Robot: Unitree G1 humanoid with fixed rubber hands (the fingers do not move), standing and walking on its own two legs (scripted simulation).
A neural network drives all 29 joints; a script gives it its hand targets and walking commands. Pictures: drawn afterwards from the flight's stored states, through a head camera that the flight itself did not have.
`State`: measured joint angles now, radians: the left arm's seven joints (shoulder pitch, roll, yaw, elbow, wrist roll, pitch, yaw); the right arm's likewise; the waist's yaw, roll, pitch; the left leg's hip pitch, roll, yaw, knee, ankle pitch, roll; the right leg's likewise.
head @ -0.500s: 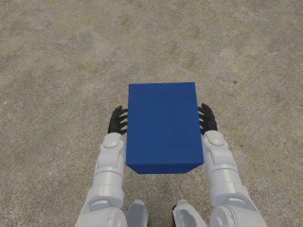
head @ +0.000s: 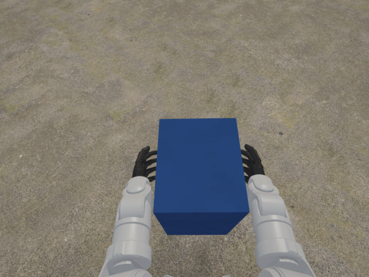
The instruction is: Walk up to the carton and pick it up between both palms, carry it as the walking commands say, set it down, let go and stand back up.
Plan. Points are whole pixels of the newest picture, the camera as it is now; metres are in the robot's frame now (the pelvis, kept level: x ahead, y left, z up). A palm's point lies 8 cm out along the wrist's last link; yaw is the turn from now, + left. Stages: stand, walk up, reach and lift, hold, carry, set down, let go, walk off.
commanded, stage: reach and lift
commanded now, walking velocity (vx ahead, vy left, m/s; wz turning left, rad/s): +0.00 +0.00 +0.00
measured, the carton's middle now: (197, 184) +0.34 +0.00 -0.06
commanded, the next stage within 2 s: hold in 1.70 s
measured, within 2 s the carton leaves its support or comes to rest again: neither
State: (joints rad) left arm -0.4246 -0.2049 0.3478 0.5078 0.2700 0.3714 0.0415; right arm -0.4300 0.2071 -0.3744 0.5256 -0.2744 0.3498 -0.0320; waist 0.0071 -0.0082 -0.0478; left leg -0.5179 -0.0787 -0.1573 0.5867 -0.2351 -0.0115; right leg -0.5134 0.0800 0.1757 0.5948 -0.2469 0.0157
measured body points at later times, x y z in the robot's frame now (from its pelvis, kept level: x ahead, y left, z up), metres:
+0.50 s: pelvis +0.01 +0.00 +0.02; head -0.02 +0.00 +0.46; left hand +0.33 +0.13 +0.05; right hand +0.33 -0.13 +0.05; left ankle +0.03 +0.12 -0.73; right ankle +0.03 -0.13 -0.73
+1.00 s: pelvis +0.00 +0.00 +0.02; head -0.05 +0.00 +0.46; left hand +0.32 +0.13 +0.07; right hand +0.32 -0.14 +0.07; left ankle +0.03 +0.12 -0.73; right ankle +0.03 -0.12 -0.73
